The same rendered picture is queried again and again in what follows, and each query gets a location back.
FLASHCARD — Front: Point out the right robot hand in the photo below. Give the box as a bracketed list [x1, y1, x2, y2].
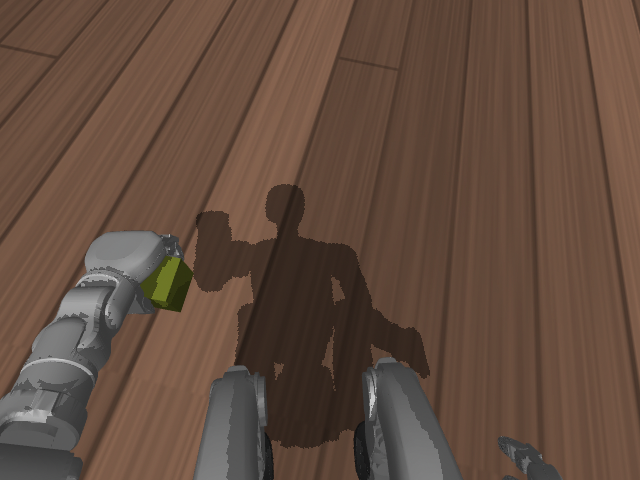
[498, 436, 563, 480]

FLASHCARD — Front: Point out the left robot hand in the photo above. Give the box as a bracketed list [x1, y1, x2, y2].
[85, 231, 184, 314]

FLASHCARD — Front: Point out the left robot arm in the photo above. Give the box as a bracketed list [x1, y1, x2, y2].
[0, 270, 135, 480]

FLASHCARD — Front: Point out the cube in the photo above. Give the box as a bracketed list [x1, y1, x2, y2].
[140, 256, 194, 312]

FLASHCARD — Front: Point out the right robot foot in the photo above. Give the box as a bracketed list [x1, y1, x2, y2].
[354, 421, 370, 480]

